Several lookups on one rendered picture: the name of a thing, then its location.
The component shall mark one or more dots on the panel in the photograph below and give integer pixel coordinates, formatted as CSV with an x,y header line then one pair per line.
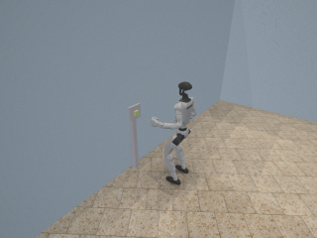
x,y
133,132

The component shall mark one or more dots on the humanoid robot head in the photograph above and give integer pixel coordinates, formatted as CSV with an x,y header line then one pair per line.
x,y
184,86

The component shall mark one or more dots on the robot left forearm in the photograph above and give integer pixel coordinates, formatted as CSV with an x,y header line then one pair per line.
x,y
171,126

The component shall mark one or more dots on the left robot upper arm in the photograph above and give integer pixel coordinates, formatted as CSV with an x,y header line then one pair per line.
x,y
178,113

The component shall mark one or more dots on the left robot hand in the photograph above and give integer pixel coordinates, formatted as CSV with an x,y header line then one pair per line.
x,y
154,121

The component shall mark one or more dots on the right robot upper arm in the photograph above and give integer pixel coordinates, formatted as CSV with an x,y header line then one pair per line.
x,y
193,111

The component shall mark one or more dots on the robot right thigh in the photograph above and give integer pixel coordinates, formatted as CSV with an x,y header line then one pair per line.
x,y
178,148

